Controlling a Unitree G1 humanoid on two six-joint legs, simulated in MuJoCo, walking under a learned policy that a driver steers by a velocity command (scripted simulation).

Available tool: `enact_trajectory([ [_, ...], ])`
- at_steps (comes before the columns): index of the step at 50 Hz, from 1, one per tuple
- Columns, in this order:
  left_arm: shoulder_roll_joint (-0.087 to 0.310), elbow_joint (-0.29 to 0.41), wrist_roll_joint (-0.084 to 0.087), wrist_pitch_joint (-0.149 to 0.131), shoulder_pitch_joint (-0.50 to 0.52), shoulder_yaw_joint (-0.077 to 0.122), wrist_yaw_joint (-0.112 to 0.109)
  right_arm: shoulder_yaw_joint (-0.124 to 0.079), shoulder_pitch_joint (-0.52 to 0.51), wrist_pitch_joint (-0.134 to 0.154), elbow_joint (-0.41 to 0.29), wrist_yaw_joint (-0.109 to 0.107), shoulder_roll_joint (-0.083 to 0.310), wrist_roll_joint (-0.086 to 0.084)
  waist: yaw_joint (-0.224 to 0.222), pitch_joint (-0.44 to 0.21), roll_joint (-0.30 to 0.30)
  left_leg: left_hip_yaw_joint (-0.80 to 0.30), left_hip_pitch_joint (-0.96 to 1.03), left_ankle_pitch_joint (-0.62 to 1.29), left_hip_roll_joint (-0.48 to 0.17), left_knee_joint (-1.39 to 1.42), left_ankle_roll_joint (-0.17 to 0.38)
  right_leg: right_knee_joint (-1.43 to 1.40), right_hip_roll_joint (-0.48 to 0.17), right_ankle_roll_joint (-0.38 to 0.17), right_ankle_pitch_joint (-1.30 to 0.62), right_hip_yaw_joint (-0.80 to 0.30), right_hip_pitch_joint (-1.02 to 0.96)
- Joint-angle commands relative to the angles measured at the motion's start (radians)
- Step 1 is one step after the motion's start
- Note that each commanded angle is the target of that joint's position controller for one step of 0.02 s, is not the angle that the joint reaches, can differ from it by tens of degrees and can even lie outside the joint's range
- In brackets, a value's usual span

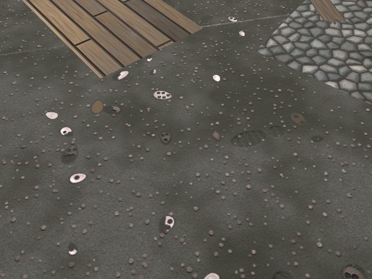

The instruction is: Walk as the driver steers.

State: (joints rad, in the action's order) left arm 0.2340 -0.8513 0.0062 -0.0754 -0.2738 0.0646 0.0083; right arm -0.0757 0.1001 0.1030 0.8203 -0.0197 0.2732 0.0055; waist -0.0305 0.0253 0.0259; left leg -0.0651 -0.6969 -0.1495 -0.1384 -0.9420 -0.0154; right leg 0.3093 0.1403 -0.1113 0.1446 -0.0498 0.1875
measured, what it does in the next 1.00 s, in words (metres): walks ahead, turning left: left foot, then right foot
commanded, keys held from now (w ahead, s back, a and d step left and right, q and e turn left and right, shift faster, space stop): w+q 0.40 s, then q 0.42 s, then no key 0.06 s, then e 0.12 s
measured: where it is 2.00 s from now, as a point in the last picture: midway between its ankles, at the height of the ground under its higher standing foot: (168, 213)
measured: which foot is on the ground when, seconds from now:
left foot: up 0.00-0.26, down 0.28-0.74, up 0.76-1.00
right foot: down 0.00-0.28, up 0.30-0.72, down 0.74-1.00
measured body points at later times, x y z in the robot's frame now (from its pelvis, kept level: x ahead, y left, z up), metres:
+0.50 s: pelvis +0.29 +0.09 +0.00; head +0.33 +0.11 +0.45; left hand +0.39 +0.39 -0.11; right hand +0.45 -0.16 -0.12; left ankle +0.31 +0.16 -0.74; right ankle +0.36 -0.07 -0.67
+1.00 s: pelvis +0.45 +0.09 -0.01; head +0.49 +0.10 +0.44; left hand +0.46 +0.39 -0.11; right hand +0.72 -0.08 -0.11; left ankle +0.38 +0.22 -0.70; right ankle +0.58 +0.04 -0.74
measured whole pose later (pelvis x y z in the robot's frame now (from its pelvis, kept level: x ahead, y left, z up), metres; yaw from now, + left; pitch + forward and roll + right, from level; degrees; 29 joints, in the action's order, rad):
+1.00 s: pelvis +0.45 +0.09 -0.01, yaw +28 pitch +2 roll +0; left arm 0.24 -0.72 -0.02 -0.01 -0.14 0.04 -0.01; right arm -0.06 0.19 -0.05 0.66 -0.03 0.30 0.00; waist -0.03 0.05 0.02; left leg -0.06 -0.44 -0.45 -0.01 -0.88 -0.07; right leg 0.45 0.01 -0.03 0.10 0.00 0.38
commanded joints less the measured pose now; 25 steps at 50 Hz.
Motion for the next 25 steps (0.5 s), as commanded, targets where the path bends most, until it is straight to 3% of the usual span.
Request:
enact_trajectory([
  [1, 0.142, 0.054, 0.001, -0.024, 0.014, 0.026, -0.011, -0.002, -0.001, -0.004, -0.041, 0.005, 0.040, -0.002, 0.002, -0.018, -0.069, 0.029, 0.069, 0.232, 0.005, 0.170, 0.009, -0.139, -0.254, -0.122, -0.246, -0.110, 0.051],
  [5, 0.161, 0.019, 0.001, -0.032, -0.037, 0.025, -0.008, 0.010, -0.115, -0.001, -0.079, 0.029, 0.046, -0.022, -0.050, 0.014, -0.067, 0.043, 0.067, 0.350, 0.035, 0.322, 0.039, -0.152, -0.288, -0.088, -0.152, -0.083, -0.046],
  [10, 0.173, -0.021, -0.006, -0.004, -0.095, 0.026, -0.016, 0.023, -0.202, 0.004, -0.146, 0.070, 0.050, -0.031, -0.069, 0.035, -0.065, 0.055, -0.065, 0.141, 0.082, 0.382, 0.087, -0.047, -0.372, -0.071, -0.384, -0.050, -0.316],
  [12, 0.194, -0.008, -0.004, 0.008, -0.059, 0.029, -0.022, 0.014, -0.140, 0.003, -0.146, 0.080, 0.073, -0.028, -0.023, -0.026, -0.098, 0.113, 0.068, 0.044, 0.136, 0.389, 0.117, 0.057, -0.364, -0.045, -0.707, -0.004, -0.333],
  [13, 0.209, -0.001, -0.005, 0.014, -0.039, 0.032, -0.026, -0.001, -0.055, -0.001, -0.129, 0.080, 0.100, -0.024, 0.028, -0.089, -0.120, 0.146, 0.201, 0.019, 0.174, 0.391, 0.136, 0.161, -0.351, -0.032, -0.895, 0.020, -0.322],
  [14, 0.211, 0.011, -0.003, 0.019, -0.010, 0.029, -0.031, -0.025, 0.103, -0.005, -0.091, 0.075, 0.146, -0.023, 0.115, -0.170, -0.104, 0.137, 0.425, 0.088, 0.192, 0.438, 0.172, 0.348, -0.315, -0.004, -0.938, 0.058, -0.248],
  [15, 0.192, 0.041, -0.018, 0.011, -0.005, 0.017, -0.038, -0.049, 0.281, -0.011, -0.063, 0.062, 0.229, -0.014, 0.177, -0.287, -0.001, -0.106, 0.745, 0.165, 0.021, 0.428, 0.246, 0.657, -0.269, 0.035, -0.637, 0.096, -0.005],
  [16, 0.065, 0.051, -0.032, -0.020, -0.128, -0.023, -0.013, -0.057, 0.306, -0.011, -0.058, 0.064, 0.274, -0.024, 0.094, -0.396, 0.253, -0.612, 1.107, 0.016, -0.190, 0.506, 0.428, 0.987, -0.062, 0.105, 0.296, 0.054, 0.441],
  [17, 0.157, 0.051, -0.008, -0.053, -0.059, -0.007, 0.002, -0.035, 0.331, -0.020, -0.056, 0.057, 0.178, -0.030, 0.151, -0.406, 0.163, -0.689, 1.152, -0.106, -0.180, 0.596, 0.400, 1.069, -0.095, 0.089, 0.380, -0.081, 0.568],
  [18, 0.190, 0.093, 0.023, -0.072, 0.044, 0.001, 0.009, -0.028, 0.265, -0.023, -0.076, 0.048, 0.153, -0.024, 0.154, -0.254, 0.103, -0.558, 1.036, -0.073, -0.152, 0.620, 0.358, 1.052, -0.143, 0.080, 0.299, -0.077, 0.639],
  [19, 0.176, 0.109, 0.016, -0.080, 0.093, -0.003, 0.004, -0.026, 0.200, -0.024, -0.097, 0.045, 0.149, -0.017, 0.122, -0.171, -0.016, -0.463, 0.881, 0.017, -0.116, 0.639, 0.334, 0.982, -0.181, 0.080, 0.230, -0.062, 0.610],
  [20, 0.176, 0.113, -0.006, -0.078, 0.110, 0.004, -0.004, -0.021, 0.154, -0.024, -0.113, 0.045, 0.133, -0.014, 0.085, -0.107, -0.068, -0.398, 0.748, 0.122, -0.085, 0.664, 0.324, 0.902, -0.205, 0.093, 0.197, -0.049, 0.563],
  [21, 0.178, 0.122, -0.016, -0.067, 0.096, 0.011, -0.009, -0.016, 0.122, -0.024, -0.130, 0.043, 0.128, -0.003, 0.046, -0.082, -0.043, -0.355, 0.655, 0.273, -0.064, 0.678, 0.325, 0.869, -0.217, 0.109, 0.189, -0.048, 0.499],
  [23, 0.160, 0.132, -0.023, -0.043, 0.057, 0.012, -0.018, -0.017, 0.099, -0.028, -0.145, 0.037, 0.129, -0.008, 0.005, -0.067, -0.015, -0.272, 0.550, 0.526, -0.037, 0.674, 0.324, 0.786, -0.221, 0.148, 0.203, -0.031, 0.446],
  [25, 0.131, 0.152, -0.025, -0.026, 0.080, 0.005, -0.028, -0.029, 0.111, -0.035, -0.150, 0.024, 0.161, -0.011, 0.003, -0.066, 0.004, -0.186, 0.465, 0.670, 0.010, 0.660, 0.302, 0.648, -0.189, 0.178, 0.131, 0.006, 0.408],
])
